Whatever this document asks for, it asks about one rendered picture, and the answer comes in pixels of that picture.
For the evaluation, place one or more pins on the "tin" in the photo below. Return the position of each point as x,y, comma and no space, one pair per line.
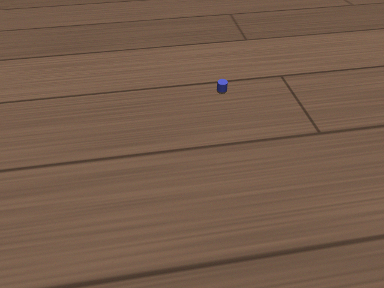
222,85

